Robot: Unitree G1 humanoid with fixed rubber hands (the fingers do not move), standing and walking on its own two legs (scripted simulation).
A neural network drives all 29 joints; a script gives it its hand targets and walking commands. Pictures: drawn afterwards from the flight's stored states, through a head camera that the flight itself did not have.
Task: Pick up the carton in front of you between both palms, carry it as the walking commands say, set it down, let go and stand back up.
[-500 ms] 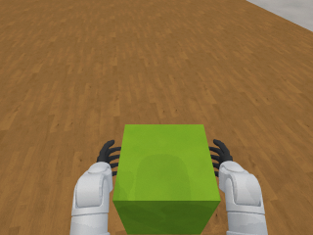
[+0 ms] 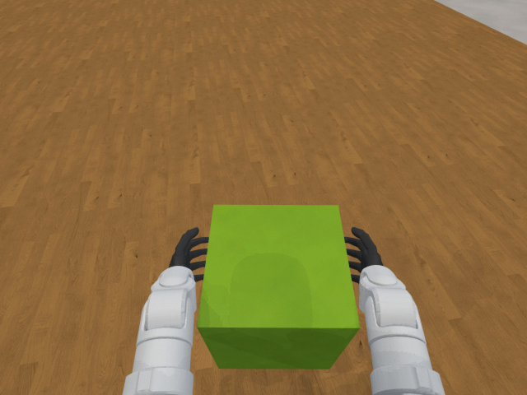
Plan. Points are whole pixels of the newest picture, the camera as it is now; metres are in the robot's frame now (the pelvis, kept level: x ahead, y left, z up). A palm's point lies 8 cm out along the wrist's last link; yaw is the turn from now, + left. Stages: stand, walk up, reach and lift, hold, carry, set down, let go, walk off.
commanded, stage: carry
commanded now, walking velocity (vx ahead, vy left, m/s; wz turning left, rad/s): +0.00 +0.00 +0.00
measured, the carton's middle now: (274, 291) +0.31 +0.00 -0.04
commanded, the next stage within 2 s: hold in 0.96 s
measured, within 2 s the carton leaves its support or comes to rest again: neither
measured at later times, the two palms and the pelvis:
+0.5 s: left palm (174, 292) +0.26 +0.15 +0.05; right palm (377, 291) +0.26 -0.15 +0.05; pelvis -0.03 +0.00 +0.00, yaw +0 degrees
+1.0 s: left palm (174, 301) +0.24 +0.15 +0.05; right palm (381, 299) +0.25 -0.15 +0.05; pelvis -0.04 +0.00 +0.00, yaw +1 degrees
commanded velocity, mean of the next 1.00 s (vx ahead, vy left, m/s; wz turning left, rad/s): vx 0.00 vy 0.00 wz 0.00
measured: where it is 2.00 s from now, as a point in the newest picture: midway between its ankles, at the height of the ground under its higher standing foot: outside the picture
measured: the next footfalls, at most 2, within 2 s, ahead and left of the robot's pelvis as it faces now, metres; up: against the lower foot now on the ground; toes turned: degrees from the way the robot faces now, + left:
none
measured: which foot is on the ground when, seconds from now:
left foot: down 0.00-1.00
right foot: down 0.00-1.00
